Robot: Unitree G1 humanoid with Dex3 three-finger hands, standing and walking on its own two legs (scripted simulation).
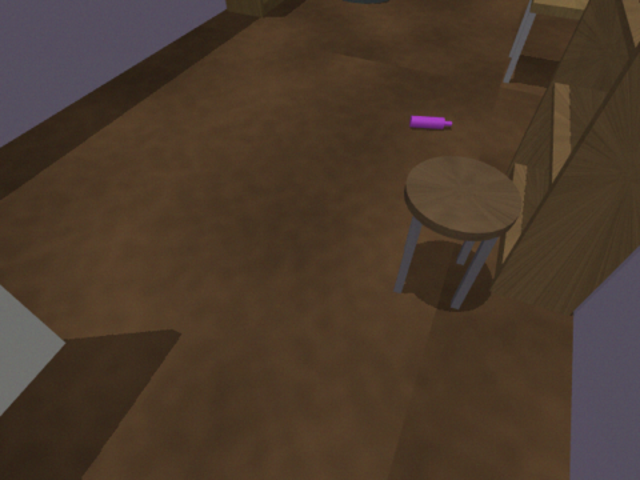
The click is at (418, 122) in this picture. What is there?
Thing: lying bottle
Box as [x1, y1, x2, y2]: [410, 116, 451, 128]
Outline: 410,117 410,126 414,127 442,128 444,125 451,125 451,121 445,121 443,117
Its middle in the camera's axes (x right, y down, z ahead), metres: +0.63 -0.66 +2.17
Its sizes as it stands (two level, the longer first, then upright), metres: 0.228 0.064 0.064
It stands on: the floor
